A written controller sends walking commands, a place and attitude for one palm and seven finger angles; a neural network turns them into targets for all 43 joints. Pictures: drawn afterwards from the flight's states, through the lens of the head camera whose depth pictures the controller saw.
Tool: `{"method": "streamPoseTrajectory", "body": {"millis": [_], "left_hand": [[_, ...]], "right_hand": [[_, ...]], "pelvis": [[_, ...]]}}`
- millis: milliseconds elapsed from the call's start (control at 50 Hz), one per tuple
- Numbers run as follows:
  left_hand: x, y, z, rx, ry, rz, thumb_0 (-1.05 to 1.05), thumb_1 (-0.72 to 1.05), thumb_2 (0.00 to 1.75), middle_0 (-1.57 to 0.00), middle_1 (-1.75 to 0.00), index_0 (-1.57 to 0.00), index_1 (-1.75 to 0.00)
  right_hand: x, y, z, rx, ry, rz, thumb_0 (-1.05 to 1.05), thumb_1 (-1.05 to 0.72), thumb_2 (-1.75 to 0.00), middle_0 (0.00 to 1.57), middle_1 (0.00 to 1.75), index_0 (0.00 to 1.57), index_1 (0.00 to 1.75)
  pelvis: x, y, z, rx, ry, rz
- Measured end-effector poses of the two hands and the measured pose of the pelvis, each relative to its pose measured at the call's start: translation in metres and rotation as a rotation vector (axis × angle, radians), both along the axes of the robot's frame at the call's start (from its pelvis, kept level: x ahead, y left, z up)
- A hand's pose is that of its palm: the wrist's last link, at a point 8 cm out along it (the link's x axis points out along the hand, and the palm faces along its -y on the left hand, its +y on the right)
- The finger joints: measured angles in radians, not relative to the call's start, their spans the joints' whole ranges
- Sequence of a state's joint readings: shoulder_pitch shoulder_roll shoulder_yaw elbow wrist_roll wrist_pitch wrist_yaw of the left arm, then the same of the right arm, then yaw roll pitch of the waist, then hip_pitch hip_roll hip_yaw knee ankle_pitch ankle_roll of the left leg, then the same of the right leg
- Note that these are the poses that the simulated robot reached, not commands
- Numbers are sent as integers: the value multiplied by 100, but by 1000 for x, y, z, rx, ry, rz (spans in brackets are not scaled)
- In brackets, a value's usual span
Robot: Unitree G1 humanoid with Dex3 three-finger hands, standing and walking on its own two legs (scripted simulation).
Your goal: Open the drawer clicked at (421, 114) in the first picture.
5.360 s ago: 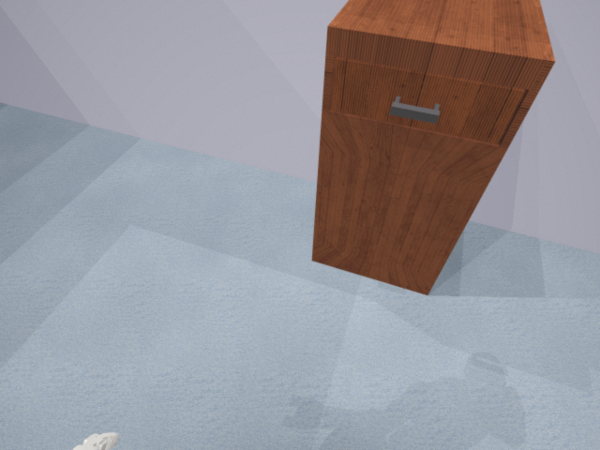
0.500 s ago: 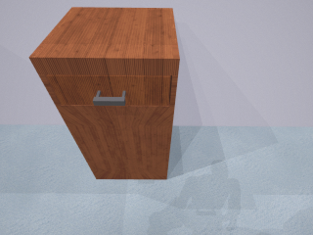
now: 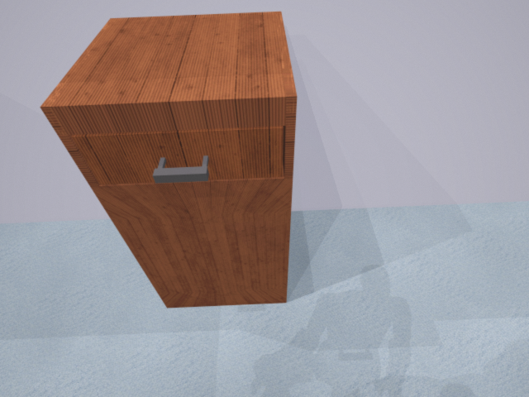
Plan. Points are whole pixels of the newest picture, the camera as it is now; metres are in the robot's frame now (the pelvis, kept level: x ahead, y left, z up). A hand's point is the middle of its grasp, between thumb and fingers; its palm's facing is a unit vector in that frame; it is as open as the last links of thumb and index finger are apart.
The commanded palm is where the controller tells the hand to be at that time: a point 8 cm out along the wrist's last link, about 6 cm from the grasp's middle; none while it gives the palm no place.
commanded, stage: look again from close up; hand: left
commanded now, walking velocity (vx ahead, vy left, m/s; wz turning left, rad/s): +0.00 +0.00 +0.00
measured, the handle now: (182, 167) +0.55 +0.20 +0.02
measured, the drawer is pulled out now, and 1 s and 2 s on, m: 0.00 0.00 0.00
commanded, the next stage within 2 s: raise the hand with hooked fingers in 0.18 s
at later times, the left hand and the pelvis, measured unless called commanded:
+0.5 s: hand (147, 362) +0.18 +0.19 -0.04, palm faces -0.06 -0.52 -0.85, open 7.6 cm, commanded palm +0.13 +0.21 -0.03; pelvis -0.01 -0.02 -0.01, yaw -1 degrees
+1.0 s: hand (133, 335) +0.21 +0.21 +0.00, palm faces +0.04 -0.08 -1.00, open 10.3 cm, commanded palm +0.17 +0.20 +0.06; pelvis -0.02 -0.04 -0.02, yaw +1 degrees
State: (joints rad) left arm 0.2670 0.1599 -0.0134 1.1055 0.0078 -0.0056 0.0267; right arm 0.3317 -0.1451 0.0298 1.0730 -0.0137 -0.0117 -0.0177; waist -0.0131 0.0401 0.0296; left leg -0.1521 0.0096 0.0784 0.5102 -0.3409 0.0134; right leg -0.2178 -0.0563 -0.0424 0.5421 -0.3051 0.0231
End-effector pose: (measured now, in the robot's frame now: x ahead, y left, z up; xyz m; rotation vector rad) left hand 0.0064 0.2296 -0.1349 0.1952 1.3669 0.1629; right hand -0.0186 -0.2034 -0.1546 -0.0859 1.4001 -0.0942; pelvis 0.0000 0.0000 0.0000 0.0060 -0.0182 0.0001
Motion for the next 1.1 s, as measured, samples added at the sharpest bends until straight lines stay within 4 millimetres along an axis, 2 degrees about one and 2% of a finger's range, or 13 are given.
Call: {"method": "streamPoseTrajectory", "body": {"millis": [120, 300, 340, 400, 460, 520, 580, 640, 740, 840, 940, 1020, 1100], "left_hand": [[3, -8, 1, -6, 2, 5, 1, 91, 90, -20, -30, -20, -30], [-1, -22, -1, -14, 25, 16, 1, 92, 90, -20, -30, -20, -30], [24, -18, 13, 47, -94, -100, 2, 93, 90, -20, -30, -20, -31], [82, -10, 63, 247, -397, -248, 3, 92, 89, -21, -32, -20, -32], [137, -10, 117, 511, -642, -478, 3, 88, 88, -21, -34, -20, -34], [167, -18, 153, 783, -797, -694, 2, 82, 86, -21, -37, -20, -37], [168, -34, 159, 921, -852, -853, 1, 76, 83, -21, -41, -20, -41], [148, -46, 149, 969, -847, -961, 1, 69, 80, -21, -45, -21, -45], [118, -44, 133, 1044, -795, -974, 1, 56, 75, -23, -52, -23, -52], [133, -29, 149, 1154, -824, -907, 1, 43, 70, -25, -60, -25, -60], [165, -22, 180, 1179, -823, -873, 1, 32, 65, -26, -67, -26, -67], [180, -24, 196, 1122, -813, -913, 1, 23, 61, -27, -73, -27, -73], [183, -27, 205, 1080, -836, -975, 0, 14, 58, -27, -79, -27, -79]], "right_hand": [[2, -2, -1, 7, 9, -1, 0, -91, -90, 20, 30, 20, 30], [11, -21, 3, -21, 20, -4, 0, -91, -90, 20, 30, 20, 30], [22, -32, 8, -66, -61, 1, 1, -91, -90, 21, 30, 20, 30], [55, -53, 19, -130, -276, -11, 2, -92, -90, 21, 30, 20, 30], [101, -72, 29, -160, -461, 38, 2, -92, -90, 20, 30, 20, 30], [150, -84, 46, -167, -615, 74, 2, -91, -90, 20, 30, 20, 30], [192, -89, 65, -152, -714, 122, 1, -91, -90, 20, 30, 20, 30], [224, -85, 78, -137, -771, 194, 1, -91, -90, 20, 30, 20, 30], [254, -66, 78, -113, -793, 294, 1, -91, -90, 20, 30, 20, 30], [251, -38, 58, -51, -757, 319, 1, -91, -90, 20, 30, 20, 30], [221, -19, 42, 21, -662, 269, 1, -90, -90, 20, 30, 20, 30], [193, -19, 36, 33, -585, 225, 1, -90, -90, 21, 30, 20, 30], [172, -31, 33, 0, -523, 197, 1, -90, -90, 21, 30, 21, 30]], "pelvis": [[3, -4, 1, 7, 3, -4], [7, -15, 2, 3, 14, -2], [6, -17, 1, 4, 22, -17], [3, -19, -2, 18, 41, -3], [-4, -22, -6, 20, 85, 4], [-11, -26, -13, 29, 130, -19], [-17, -32, -19, 40, 161, -41], [-22, -37, -25, 48, 180, -40], [-28, -45, -35, 43, 195, -5], [-30, -48, -40, 25, 175, 29], [-27, -46, -31, 18, 137, 29], [-23, -41, -20, 20, 115, 15], [-20, -35, -14, 20, 103, 6]]}}
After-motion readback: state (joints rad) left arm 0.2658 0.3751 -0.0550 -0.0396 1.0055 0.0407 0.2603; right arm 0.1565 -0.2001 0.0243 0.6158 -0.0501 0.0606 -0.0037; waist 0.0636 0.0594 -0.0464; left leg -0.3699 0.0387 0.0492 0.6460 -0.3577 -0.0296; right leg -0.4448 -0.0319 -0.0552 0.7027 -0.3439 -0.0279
